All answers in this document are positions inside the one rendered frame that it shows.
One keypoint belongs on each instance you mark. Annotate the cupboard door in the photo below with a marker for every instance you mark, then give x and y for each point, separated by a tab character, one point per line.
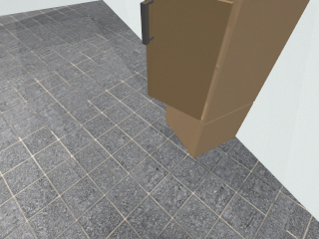
182	56

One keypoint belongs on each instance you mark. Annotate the handle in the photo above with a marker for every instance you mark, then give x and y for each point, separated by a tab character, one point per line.
145	22

